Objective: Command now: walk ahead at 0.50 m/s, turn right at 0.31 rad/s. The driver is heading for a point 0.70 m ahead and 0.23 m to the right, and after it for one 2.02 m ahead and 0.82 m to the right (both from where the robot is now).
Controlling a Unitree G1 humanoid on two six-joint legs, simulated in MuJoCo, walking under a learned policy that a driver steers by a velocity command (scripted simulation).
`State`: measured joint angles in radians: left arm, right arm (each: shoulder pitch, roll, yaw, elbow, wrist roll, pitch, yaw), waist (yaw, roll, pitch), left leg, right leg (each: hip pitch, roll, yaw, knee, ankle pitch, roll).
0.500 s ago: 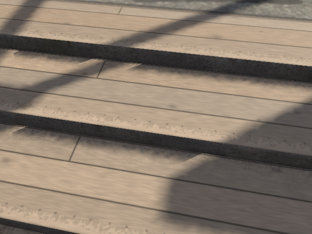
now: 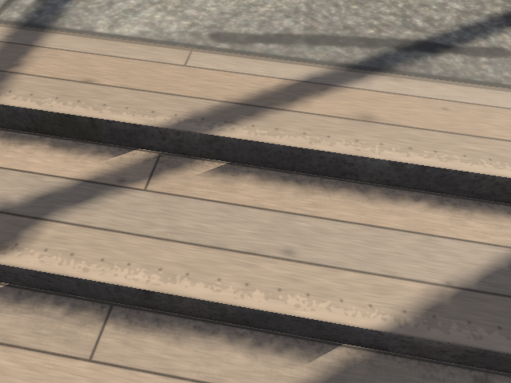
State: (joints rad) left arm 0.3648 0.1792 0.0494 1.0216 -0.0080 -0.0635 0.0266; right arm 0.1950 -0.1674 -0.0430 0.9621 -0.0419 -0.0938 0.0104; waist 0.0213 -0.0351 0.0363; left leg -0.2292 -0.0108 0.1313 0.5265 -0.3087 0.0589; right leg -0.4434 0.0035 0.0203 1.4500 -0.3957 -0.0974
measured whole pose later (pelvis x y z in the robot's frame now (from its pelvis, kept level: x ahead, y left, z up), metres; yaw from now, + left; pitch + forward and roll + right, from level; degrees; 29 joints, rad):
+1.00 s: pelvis +0.58 -0.08 +0.16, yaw -34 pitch +2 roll +2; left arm 0.25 0.27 0.08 0.69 0.03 -0.04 0.00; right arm 0.20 -0.21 -0.03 0.69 -0.03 -0.05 -0.03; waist 0.02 -0.04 0.03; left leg -0.52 0.02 0.17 0.84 -0.35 0.06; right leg -0.57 0.08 0.06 1.47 -0.33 -0.08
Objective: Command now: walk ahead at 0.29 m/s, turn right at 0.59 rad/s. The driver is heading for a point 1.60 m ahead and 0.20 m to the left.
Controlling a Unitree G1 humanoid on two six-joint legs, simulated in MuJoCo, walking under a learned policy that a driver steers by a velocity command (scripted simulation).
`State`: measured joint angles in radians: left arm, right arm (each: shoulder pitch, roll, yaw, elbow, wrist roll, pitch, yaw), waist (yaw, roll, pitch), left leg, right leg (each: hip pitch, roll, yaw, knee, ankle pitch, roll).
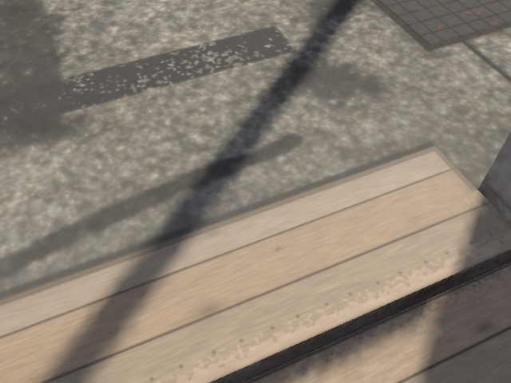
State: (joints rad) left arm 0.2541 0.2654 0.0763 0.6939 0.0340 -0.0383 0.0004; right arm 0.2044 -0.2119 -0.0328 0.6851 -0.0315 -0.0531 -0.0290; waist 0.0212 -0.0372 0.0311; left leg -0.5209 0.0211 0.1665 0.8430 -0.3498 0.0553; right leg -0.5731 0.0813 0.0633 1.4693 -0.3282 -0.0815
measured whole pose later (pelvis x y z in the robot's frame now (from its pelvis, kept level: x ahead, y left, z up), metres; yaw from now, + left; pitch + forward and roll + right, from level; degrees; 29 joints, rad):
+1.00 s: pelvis +0.17 +0.01 +0.05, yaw +6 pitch +2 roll -2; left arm 0.18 0.25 0.06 0.66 0.02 0.03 0.02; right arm 0.29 -0.25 -0.08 0.65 -0.03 0.03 -0.02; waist -0.03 -0.01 0.02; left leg -0.28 -0.06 -0.08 0.50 -0.25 0.06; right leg -0.49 0.04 0.00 0.98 -0.41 0.04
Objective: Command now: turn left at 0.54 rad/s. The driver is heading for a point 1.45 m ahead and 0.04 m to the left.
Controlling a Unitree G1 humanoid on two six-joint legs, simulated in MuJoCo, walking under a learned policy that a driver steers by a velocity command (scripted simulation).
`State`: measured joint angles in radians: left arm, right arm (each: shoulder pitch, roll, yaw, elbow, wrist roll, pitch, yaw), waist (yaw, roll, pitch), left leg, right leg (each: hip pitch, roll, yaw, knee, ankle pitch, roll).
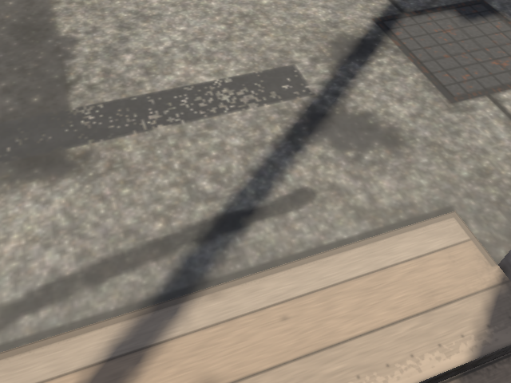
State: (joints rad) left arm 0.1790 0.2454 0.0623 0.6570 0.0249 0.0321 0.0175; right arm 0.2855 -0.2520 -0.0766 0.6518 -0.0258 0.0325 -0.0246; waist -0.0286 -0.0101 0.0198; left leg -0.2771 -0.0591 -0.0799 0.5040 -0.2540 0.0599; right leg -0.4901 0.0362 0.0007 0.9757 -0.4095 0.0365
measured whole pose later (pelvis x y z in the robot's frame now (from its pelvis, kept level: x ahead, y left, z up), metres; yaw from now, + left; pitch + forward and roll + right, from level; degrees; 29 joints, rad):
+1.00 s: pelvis -0.02 +0.01 +0.00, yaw +12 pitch -1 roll +0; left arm 0.31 0.19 0.04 0.86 0.02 -0.01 0.02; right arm 0.27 -0.17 -0.01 0.81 -0.02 -0.02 -0.03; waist 0.01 -0.01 -0.01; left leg -0.15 -0.05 -0.01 0.42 -0.26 0.06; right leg -0.21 -0.02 -0.04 0.44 -0.24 0.00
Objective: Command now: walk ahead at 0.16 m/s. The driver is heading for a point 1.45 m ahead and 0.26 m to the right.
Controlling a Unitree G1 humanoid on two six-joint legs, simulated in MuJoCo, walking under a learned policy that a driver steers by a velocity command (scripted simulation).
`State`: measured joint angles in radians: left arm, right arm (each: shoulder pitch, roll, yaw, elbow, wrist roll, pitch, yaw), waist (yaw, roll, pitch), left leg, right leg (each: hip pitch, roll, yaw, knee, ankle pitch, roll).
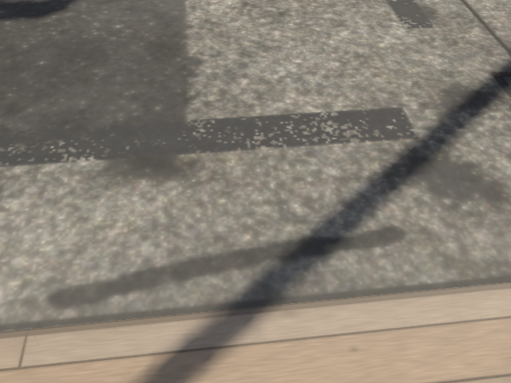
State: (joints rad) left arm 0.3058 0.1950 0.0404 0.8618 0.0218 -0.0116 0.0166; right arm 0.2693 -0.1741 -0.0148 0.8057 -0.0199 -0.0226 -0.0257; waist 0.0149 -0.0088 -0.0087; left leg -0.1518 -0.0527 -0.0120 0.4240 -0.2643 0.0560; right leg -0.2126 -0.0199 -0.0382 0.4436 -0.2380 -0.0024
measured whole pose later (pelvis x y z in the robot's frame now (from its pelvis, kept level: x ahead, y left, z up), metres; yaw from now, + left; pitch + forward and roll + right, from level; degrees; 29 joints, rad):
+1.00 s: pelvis +0.48 +0.05 +0.10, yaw -1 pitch +2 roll -1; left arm 0.12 0.17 0.02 0.77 0.02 -0.04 -0.03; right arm 0.46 -0.16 -0.03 0.97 -0.01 -0.12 0.00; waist -0.04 -0.03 0.00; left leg -0.09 -0.08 0.13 0.29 -0.26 0.12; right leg -0.81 -0.08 -0.03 1.01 0.03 -0.07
